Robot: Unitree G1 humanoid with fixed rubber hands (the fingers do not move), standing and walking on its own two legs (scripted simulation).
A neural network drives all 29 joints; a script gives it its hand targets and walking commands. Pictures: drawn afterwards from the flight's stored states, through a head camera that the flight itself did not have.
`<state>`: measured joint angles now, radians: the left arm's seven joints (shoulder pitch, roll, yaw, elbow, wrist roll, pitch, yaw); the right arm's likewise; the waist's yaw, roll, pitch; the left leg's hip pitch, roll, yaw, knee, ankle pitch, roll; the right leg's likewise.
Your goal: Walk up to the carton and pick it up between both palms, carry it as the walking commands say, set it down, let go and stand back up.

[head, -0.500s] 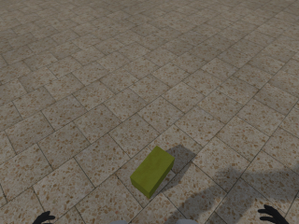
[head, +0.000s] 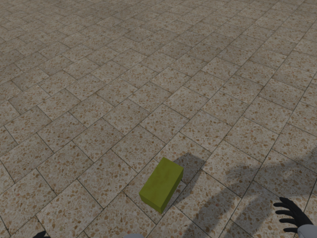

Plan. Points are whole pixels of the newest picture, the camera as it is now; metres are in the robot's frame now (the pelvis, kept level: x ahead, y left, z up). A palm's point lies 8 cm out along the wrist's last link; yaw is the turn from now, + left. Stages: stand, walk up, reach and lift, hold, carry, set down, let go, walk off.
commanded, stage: walk up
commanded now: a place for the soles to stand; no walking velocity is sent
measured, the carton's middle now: (162, 184) +0.49 +0.03 -0.70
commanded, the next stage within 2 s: none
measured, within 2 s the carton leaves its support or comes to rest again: neither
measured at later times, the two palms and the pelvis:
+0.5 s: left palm out of the picture +0.15 +0.51 -0.08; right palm out of the picture +0.00 -0.18 -0.11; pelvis -0.01 +0.17 -0.03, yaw -17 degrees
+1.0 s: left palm (2, 182) +0.30 +0.52 -0.10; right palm out of the picture -0.09 -0.04 -0.10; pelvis +0.03 +0.29 -0.03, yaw -30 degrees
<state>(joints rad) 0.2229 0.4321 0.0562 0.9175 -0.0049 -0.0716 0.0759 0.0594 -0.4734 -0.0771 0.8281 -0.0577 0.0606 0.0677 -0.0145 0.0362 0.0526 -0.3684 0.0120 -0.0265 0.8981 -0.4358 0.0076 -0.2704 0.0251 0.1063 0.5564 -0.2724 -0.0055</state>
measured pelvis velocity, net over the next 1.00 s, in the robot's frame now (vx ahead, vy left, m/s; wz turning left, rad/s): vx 0.03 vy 0.29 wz -0.52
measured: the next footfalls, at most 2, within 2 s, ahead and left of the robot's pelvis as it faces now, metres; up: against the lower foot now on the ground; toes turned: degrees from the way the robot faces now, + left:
left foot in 0.26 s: +0.09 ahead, +0.27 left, +0.00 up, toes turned -13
right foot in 0.48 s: +0.06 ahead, +0.07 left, +0.00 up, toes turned -18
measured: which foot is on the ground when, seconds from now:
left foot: up 0.00-0.24, down 0.26-0.48, up 0.50-0.74, down 0.76-1.00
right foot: down 0.00-0.26, up 0.28-0.46, down 0.48-0.78, up 0.80-0.96, down 0.98-1.00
